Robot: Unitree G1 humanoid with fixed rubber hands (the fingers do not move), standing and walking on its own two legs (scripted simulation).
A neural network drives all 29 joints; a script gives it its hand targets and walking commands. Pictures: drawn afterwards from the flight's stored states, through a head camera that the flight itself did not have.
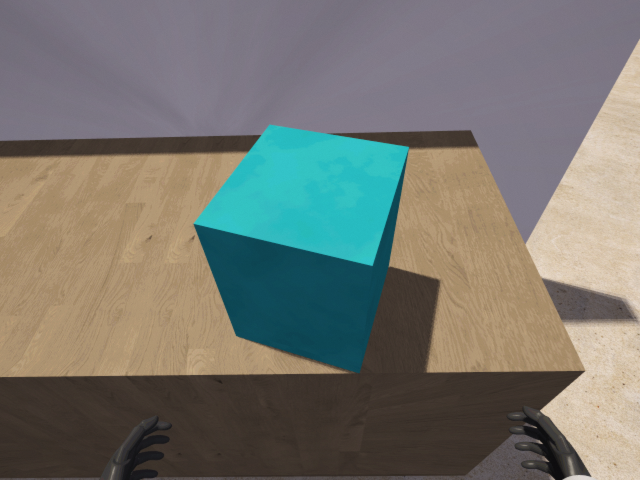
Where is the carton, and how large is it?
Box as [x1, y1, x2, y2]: [194, 125, 408, 372]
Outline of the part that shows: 269,125 194,222 194,226 236,335 359,372 388,266 408,147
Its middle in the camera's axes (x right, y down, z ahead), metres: -0.01 +0.01 +0.56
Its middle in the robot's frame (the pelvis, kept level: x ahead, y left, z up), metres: +0.42 +0.04 +0.05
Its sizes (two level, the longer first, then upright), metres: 0.210 0.200 0.250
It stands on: a pedestal, 0.68 m high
